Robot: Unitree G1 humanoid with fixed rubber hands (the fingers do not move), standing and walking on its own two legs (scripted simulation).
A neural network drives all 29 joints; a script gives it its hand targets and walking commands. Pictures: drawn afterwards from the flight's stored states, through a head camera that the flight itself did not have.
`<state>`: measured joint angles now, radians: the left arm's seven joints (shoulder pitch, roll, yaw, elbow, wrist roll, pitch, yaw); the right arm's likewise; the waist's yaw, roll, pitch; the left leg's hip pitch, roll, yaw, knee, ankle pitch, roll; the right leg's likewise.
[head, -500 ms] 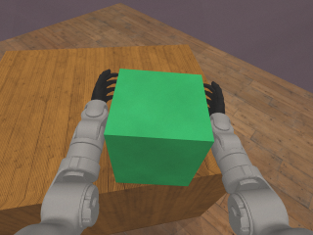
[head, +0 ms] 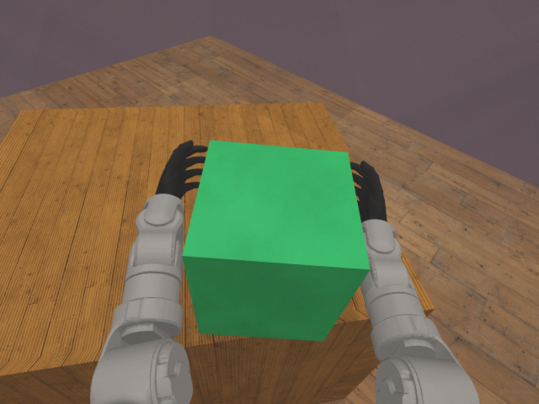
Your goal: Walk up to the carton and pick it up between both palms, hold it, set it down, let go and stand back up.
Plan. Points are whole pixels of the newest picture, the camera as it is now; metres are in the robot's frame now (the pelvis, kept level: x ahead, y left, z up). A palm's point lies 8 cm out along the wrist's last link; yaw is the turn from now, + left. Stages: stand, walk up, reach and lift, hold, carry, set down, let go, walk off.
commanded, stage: reach and lift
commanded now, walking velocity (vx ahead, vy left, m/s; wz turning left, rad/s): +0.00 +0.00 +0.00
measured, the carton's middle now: (270, 247) +0.34 +0.00 +0.04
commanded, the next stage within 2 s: none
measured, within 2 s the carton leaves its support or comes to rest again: leaves its support in 0.62 s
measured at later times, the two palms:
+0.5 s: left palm (172, 192) +0.39 +0.15 +0.12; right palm (370, 214) +0.36 -0.15 +0.10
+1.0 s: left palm (181, 190) +0.37 +0.13 +0.13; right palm (386, 213) +0.35 -0.17 +0.12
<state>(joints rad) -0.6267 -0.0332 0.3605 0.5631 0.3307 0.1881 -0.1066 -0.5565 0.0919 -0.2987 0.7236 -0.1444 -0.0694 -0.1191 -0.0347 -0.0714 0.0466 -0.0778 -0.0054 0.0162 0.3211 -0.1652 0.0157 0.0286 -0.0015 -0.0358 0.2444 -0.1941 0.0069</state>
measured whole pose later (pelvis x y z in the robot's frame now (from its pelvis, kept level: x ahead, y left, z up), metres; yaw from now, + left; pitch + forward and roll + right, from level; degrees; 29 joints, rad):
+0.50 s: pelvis +0.00 +0.00 +0.00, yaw +0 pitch -3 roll -1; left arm -0.64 -0.02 0.35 0.54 0.33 0.21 -0.11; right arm -0.56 0.09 -0.30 0.72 -0.13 -0.08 -0.12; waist -0.04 -0.08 0.05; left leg -0.10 0.00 0.02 0.31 -0.15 0.01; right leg 0.01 0.00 -0.05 0.23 -0.18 0.00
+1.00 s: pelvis -0.02 +0.00 +0.00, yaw +0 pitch -3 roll -1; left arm -0.62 -0.02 0.24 0.39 0.27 0.39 -0.02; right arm -0.55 -0.02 -0.10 0.62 0.07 0.03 -0.18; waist -0.06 -0.07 0.04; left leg -0.13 0.01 0.03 0.33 -0.14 0.01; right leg -0.02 0.01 -0.05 0.25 -0.17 0.00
